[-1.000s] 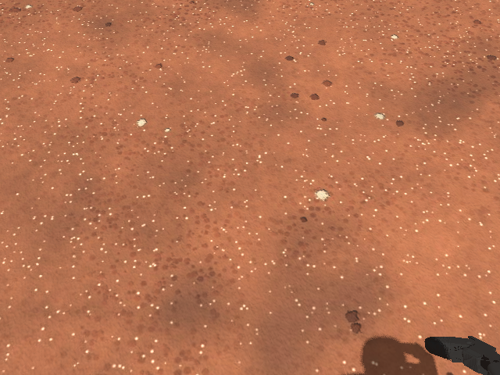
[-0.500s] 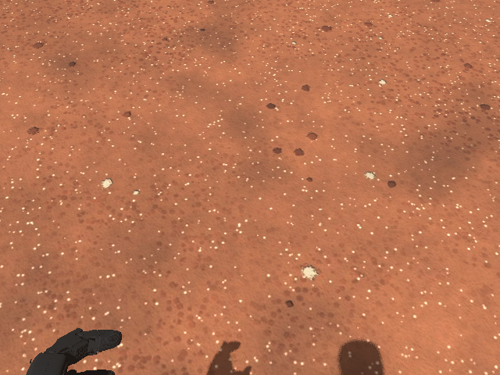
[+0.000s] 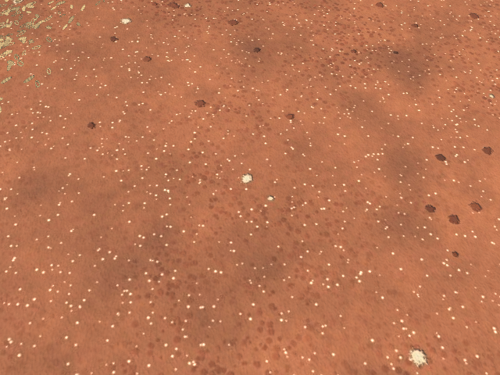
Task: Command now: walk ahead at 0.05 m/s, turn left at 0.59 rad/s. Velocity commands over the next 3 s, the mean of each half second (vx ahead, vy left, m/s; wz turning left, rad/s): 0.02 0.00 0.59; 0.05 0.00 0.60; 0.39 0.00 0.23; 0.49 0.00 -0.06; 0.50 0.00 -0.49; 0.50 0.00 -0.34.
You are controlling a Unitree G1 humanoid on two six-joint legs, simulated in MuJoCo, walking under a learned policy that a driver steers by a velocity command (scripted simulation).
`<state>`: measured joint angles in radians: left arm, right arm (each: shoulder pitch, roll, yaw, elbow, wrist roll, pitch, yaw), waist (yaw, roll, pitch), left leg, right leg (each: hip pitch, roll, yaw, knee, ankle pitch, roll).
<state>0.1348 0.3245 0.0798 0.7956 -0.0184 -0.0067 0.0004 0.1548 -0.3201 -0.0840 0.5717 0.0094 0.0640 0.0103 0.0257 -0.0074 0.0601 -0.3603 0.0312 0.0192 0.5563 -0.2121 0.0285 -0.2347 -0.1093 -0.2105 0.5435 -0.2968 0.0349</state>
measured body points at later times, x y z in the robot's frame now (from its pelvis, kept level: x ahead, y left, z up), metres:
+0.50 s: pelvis +0.03 -0.02 +0.00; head +0.06 -0.02 +0.45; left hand +0.09 +0.30 -0.09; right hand +0.28 -0.24 -0.08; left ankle +0.03 +0.10 -0.70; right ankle +0.07 -0.13 -0.73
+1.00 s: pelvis +0.02 +0.03 +0.01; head +0.02 +0.08 +0.46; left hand -0.03 +0.36 -0.10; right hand +0.28 -0.13 -0.06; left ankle -0.04 +0.11 -0.73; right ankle +0.09 -0.11 -0.66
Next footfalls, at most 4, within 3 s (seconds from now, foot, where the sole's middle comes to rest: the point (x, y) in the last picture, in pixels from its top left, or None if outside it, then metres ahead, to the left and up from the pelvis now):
0.44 right None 0.11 -0.12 -0.77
0.84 left None -0.01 0.13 -0.77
1.36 right None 0.29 0.06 -0.77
1.86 left None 0.40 0.46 -0.77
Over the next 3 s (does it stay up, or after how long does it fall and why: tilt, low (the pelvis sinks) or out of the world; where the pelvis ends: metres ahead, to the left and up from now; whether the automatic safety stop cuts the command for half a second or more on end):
stays up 0.92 0.57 0.00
